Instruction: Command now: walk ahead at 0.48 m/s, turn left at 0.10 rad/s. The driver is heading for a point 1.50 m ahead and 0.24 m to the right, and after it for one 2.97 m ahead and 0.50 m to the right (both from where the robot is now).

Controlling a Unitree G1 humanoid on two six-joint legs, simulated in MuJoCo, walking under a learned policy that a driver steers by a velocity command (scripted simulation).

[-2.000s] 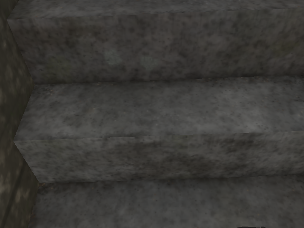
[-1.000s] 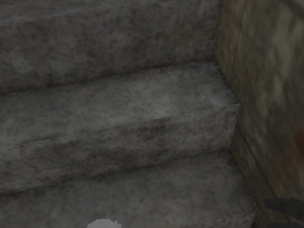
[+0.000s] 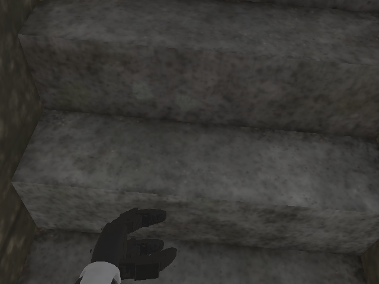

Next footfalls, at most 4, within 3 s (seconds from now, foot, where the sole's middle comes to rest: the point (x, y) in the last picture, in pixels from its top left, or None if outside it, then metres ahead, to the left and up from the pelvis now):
0.32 left None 0.17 0.16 -0.64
0.74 right None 0.34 -0.10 -0.42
1.48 left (98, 154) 0.61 0.17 -0.20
2.04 right None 0.33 -0.09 -0.42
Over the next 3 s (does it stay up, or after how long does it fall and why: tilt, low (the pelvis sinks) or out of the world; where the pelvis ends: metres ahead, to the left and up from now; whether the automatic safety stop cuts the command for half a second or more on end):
stays up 0.59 -0.25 0.57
